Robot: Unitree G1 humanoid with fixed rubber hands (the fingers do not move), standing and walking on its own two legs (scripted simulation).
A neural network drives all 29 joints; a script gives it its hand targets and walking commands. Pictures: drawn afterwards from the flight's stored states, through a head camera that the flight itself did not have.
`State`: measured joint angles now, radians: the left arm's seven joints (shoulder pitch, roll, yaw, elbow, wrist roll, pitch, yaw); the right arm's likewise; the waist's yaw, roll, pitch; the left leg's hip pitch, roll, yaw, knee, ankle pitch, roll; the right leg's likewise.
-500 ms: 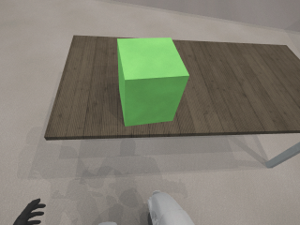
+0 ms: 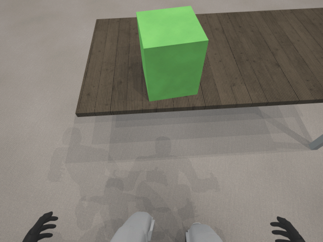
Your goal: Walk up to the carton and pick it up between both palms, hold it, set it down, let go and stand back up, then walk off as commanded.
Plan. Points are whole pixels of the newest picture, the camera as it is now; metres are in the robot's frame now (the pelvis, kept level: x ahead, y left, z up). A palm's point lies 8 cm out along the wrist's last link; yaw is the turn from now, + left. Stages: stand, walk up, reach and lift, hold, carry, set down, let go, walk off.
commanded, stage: walk off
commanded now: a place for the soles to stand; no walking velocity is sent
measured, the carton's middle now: (168, 56) +0.72 -0.01 -0.03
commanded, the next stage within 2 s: stand in 0.94 s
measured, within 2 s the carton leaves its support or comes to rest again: neither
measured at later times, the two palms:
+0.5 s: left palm out of the picture -0.01 +0.33 -0.10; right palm out of the picture +0.01 -0.27 -0.08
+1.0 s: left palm out of the picture +0.03 +0.34 -0.08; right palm out of the picture +0.03 -0.26 -0.08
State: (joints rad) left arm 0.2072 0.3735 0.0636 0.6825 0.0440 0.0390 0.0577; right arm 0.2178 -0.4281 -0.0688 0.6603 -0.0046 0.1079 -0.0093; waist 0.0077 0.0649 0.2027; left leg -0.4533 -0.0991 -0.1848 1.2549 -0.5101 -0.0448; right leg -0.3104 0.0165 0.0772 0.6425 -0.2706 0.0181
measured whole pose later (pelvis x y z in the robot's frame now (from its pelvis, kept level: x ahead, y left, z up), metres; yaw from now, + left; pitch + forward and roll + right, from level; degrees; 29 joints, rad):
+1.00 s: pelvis -0.07 +0.04 +0.02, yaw +0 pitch -3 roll +0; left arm 0.17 0.38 0.05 0.89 -0.01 -0.01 -0.01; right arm 0.18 -0.36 -0.04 0.87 0.01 0.00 0.01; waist -0.01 -0.01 0.06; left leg -0.22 -0.02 -0.08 0.49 -0.21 0.00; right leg -0.18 0.01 0.07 0.47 -0.23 0.03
